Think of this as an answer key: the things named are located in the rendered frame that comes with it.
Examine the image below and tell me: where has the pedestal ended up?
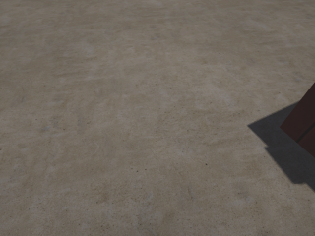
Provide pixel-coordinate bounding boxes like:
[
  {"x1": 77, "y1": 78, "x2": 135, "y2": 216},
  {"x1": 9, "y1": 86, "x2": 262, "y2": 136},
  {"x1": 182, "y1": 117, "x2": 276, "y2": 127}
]
[{"x1": 280, "y1": 83, "x2": 315, "y2": 157}]

